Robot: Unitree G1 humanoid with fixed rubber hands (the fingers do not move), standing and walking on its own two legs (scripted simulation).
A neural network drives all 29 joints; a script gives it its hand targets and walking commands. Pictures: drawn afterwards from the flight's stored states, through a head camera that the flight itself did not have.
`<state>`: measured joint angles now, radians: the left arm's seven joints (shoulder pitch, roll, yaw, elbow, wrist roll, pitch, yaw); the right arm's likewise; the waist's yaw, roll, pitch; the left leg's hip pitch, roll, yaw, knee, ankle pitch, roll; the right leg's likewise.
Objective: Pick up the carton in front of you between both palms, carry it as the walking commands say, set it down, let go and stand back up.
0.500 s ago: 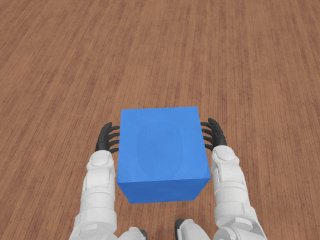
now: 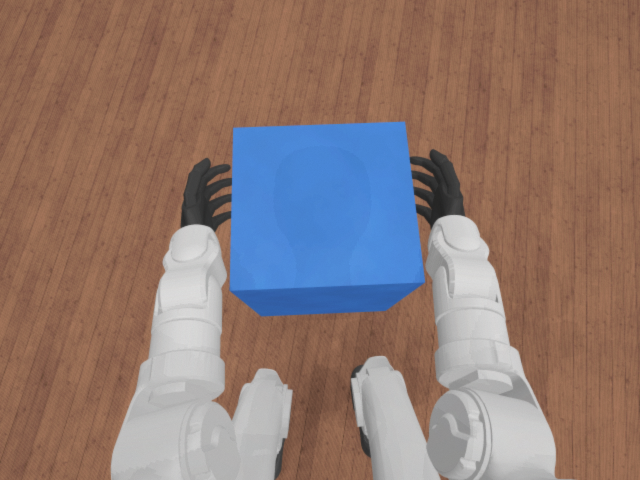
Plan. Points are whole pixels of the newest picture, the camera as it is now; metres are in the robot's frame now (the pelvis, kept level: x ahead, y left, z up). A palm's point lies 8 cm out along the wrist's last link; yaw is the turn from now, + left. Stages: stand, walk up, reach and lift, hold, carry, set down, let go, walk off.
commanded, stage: set down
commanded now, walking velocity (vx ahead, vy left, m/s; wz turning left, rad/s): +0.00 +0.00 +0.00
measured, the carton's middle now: (321, 234) +0.44 -0.01 -0.16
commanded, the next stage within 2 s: none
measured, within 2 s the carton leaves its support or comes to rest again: neither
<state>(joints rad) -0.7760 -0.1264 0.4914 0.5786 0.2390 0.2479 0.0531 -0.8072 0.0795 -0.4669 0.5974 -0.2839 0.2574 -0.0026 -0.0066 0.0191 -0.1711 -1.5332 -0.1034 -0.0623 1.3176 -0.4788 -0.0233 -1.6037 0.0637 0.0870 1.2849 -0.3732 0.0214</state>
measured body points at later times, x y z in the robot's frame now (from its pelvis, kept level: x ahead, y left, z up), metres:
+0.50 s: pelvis -0.03 -0.01 -0.13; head +0.28 -0.03 +0.20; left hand +0.49 +0.14 -0.24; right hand +0.48 -0.16 -0.25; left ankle +0.05 +0.12 -0.58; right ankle +0.09 -0.12 -0.58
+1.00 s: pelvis -0.03 +0.00 -0.22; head +0.34 +0.01 +0.03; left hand +0.52 +0.14 -0.40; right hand +0.52 -0.17 -0.39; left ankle +0.05 +0.12 -0.58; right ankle +0.09 -0.12 -0.58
